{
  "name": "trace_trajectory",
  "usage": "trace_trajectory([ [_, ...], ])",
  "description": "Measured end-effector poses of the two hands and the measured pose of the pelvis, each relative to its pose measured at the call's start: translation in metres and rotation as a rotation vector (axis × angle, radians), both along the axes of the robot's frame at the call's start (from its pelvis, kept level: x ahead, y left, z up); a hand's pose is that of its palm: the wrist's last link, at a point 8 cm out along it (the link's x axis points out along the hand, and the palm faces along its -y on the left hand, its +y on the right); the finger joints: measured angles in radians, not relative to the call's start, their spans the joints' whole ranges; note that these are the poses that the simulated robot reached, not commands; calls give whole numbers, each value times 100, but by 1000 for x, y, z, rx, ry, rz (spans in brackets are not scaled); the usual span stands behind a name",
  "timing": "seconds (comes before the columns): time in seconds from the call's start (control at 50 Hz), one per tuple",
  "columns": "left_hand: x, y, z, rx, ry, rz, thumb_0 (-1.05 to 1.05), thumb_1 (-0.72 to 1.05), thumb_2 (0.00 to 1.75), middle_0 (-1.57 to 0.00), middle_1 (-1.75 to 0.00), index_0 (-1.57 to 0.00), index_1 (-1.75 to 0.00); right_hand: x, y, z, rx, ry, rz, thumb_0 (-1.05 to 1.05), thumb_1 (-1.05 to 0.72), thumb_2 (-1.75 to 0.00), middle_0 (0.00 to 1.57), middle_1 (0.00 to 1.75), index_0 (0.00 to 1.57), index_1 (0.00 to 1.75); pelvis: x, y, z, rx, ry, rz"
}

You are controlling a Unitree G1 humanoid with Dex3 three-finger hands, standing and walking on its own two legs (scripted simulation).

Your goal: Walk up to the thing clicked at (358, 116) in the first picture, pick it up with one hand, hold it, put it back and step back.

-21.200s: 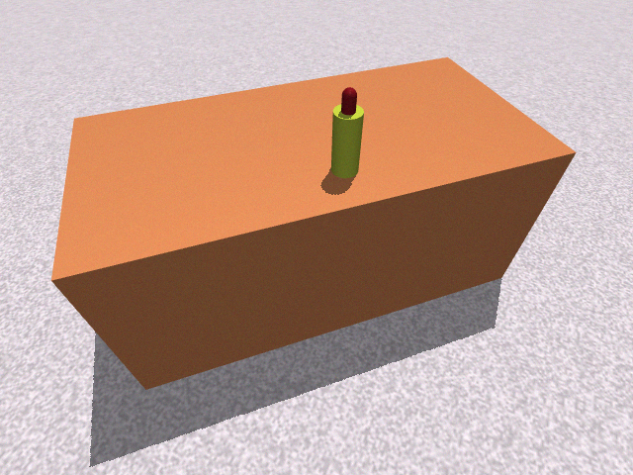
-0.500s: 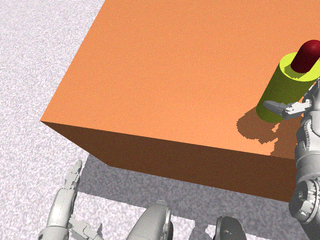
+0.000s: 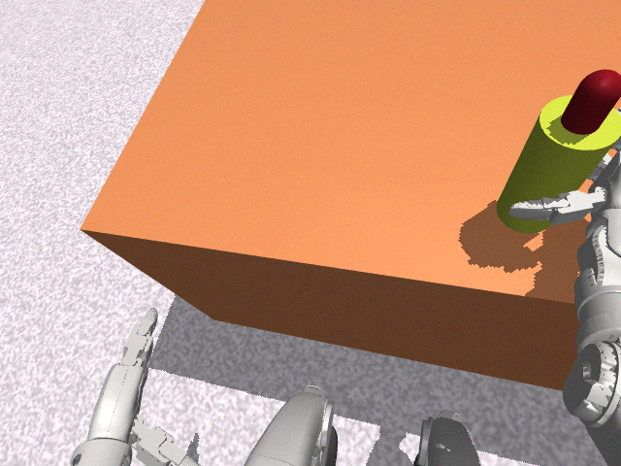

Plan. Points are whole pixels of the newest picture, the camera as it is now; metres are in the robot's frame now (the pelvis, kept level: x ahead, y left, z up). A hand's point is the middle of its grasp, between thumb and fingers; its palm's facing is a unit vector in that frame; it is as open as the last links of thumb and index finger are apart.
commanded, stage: withdraw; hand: right
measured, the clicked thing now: (557, 158) +0.50 -0.18 +0.05
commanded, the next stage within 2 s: rise in 0.36 s
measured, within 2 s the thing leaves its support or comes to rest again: neither
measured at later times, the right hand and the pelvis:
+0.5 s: hand out of the picture +0.51 -0.28 +0.15, palm faces +0.22 +0.98 -0.03, open 17.4 cm; pelvis +0.02 -0.01 +0.04, yaw -1 degrees
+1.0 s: hand out of the picture +0.40 -0.35 +0.11, palm faces +0.39 +0.85 -0.36, open 17.4 cm; pelvis +0.06 -0.01 +0.08, yaw -1 degrees
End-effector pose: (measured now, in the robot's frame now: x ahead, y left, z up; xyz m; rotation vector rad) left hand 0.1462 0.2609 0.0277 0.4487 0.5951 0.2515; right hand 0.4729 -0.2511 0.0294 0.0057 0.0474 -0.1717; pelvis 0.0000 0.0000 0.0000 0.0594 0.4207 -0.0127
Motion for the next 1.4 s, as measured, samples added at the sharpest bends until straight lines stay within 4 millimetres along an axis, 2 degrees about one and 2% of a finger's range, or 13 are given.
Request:
trace_trajectory([
  [0.18,-2,5,14,23,-16,19,-1,-52,5,-6,-5,-6,-5,2,-13,17,-4,-23,-27,-1,49,-19,30,27,30,27,2,-1,6,3,-17,0],
  [0.38,2,-4,4,-65,47,46,-1,-53,5,-6,-5,-6,-5,10,-61,102,-60,-81,-75,-2,54,-6,11,10,11,10,13,-5,29,3,-64,-8],
  [0.46,10,-12,2,-115,45,40,-1,-54,5,-6,-4,-5,-5,7,-75,123,-49,-34,-61,-1,54,-5,8,7,8,7,18,-7,39,-1,-84,-13],
  [0.52,20,-18,8,-138,22,21,-1,-54,5,-6,-5,-6,-5,3,-79,127,-51,16,-41,-1,52,-4,7,6,7,6,20,-8,44,-6,-98,-14],
  [0.62,29,-22,23,-163,13,-5,-1,-54,6,-6,-5,-6,-5,-12,-92,112,-122,216,-81,-1,51,-4,7,6,7,6,24,-8,57,-16,-123,-11],
  [0.78,5,-7,1,-177,236,48,-1,-53,6,-6,-5,-6,-5,-44,-144,115,-199,319,-297,-1,54,-4,7,6,6,6,31,-8,69,-19,-147,-10],
  [0.86,20,-5,1,-174,236,50,-1,-54,7,-6,-5,-5,-5,-63,-160,121,-246,335,-363,-1,54,-4,6,6,6,6,38,-9,75,-21,-159,-9],
  [0.94,53,-7,21,-177,113,27,-1,-55,8,-6,-5,-5,-5,-87,-154,118,-278,355,-351,-1,54,-5,6,5,5,5,48,-10,81,-26,-189,-10],
  [1.04,75,-16,35,-221,19,-1,-1,-54,8,-6,-5,-5,-5,-131,-121,99,-266,368,-263,-1,51,-5,6,5,5,5,58,-10,86,-36,-234,-14],
  [1.14,66,-26,14,-288,109,15,0,-54,7,-6,-5,-5,-5,-187,-75,77,-217,402,-176,-1,50,-5,6,5,5,5,60,-6,89,-41,-272,-23],
  [1.2,54,-26,0,-299,178,34,0,-53,7,-6,-5,-6,-5,-217,-58,75,-211,421,-170,-1,50,-5,7,5,6,5,56,-4,89,-43,-290,-28],
  [1.3,45,-9,-9,-264,187,90,-1,-53,7,-6,-5,-6,-5,-257,-53,93,-263,416,-218,-1,50,-5,7,6,6,6,49,1,89,-51,-319,-28],
  [1.4,56,2,5,-228,74,70,-1,-52,6,-6,-5,-6,-5,-288,-40,115,-303,357,-237,-1,51,-5,6,6,6,6,44,5,89,-62,-340,-33],
])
